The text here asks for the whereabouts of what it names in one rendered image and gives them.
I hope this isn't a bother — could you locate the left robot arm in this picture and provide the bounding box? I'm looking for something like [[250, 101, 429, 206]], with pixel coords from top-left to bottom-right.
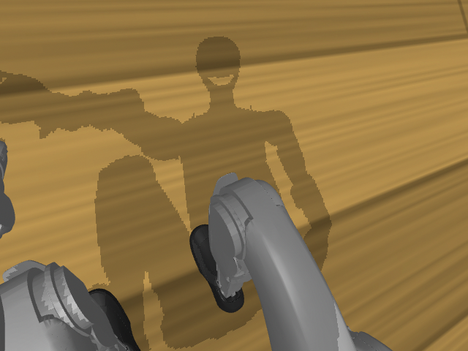
[[0, 141, 15, 351]]

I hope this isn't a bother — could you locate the left robot foot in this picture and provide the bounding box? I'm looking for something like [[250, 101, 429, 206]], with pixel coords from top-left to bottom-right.
[[88, 289, 141, 351]]

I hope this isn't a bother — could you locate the right robot hand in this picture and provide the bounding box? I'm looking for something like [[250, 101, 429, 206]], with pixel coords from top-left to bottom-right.
[[347, 326, 392, 351]]

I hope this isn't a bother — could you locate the right robot foot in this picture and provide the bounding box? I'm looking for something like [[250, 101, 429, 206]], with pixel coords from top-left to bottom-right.
[[189, 224, 244, 313]]

